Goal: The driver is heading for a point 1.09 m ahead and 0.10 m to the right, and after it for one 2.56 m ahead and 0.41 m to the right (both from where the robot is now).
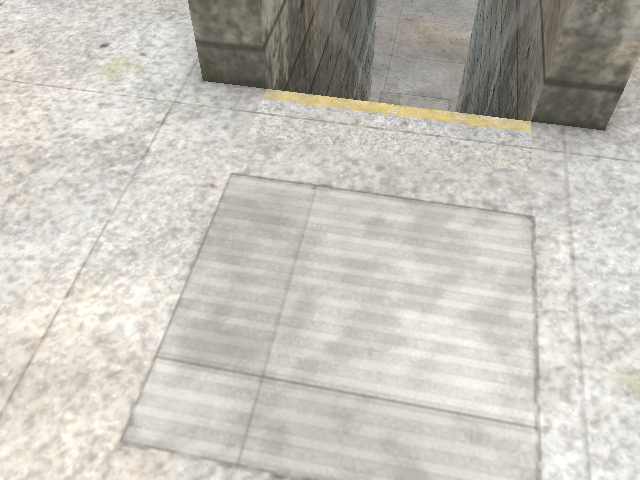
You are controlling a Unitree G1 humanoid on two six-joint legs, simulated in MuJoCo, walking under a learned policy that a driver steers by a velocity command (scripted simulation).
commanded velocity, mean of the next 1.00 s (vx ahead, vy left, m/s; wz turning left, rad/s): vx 0.43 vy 0.00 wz -0.11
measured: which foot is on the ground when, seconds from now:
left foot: up 0.00-0.34, down 0.36-0.90, up 0.92-1.00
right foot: down 0.00-0.36, up 0.38-0.88, down 0.90-1.00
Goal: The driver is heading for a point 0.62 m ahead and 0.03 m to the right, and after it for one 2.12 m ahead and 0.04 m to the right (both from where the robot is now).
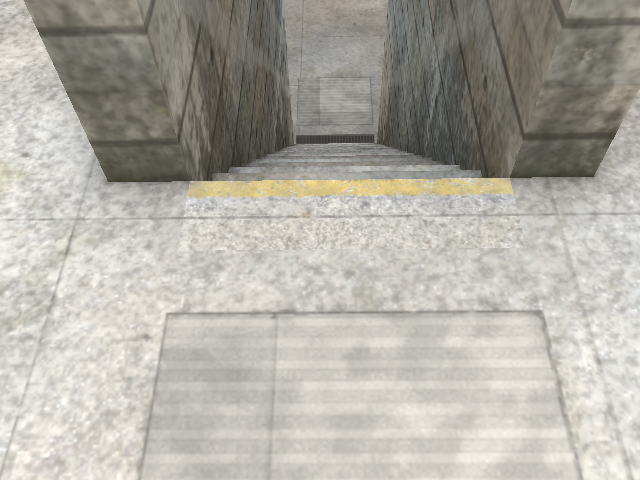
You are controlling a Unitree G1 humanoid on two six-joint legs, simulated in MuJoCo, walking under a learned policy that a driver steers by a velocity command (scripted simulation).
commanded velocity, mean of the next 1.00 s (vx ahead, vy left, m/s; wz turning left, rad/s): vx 0.06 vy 0.00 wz -0.33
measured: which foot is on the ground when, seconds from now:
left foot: up 0.00-0.40, down 0.42-1.00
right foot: down 0.00-0.42, up 0.44-0.72, down 0.74-1.00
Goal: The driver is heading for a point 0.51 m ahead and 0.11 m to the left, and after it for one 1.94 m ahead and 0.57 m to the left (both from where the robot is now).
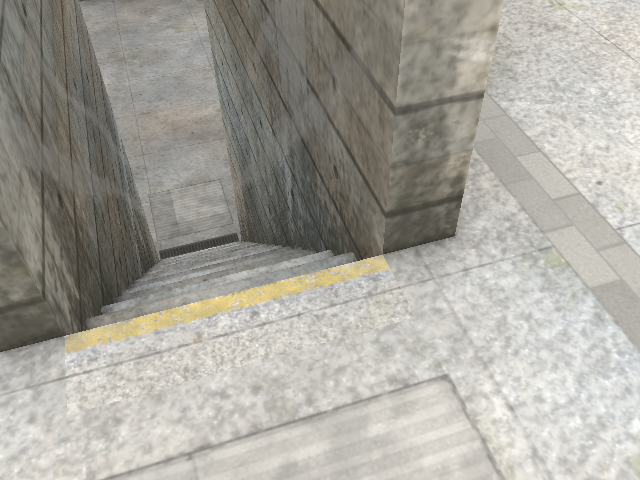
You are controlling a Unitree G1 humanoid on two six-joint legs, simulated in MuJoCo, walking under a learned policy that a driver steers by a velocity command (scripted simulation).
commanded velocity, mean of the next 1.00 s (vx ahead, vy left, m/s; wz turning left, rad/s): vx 0.44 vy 0.00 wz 0.13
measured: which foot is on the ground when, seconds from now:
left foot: down 0.00-0.64, up 0.66-1.00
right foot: down 0.00-0.12, up 0.14-0.62, down 0.64-1.00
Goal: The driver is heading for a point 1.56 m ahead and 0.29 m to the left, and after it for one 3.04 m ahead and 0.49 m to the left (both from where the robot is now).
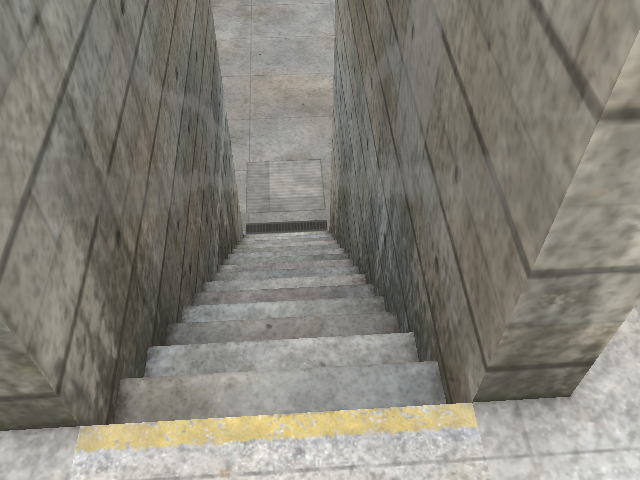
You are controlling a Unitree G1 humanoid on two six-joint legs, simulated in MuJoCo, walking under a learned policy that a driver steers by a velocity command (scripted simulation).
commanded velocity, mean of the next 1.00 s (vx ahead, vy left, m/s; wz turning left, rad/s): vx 0.50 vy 0.00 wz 0.38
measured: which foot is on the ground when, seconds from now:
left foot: up 0.00-0.16, down 0.18-0.64, up 0.66-1.00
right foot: down 0.00-0.16, up 0.18-0.62, down 0.64-1.00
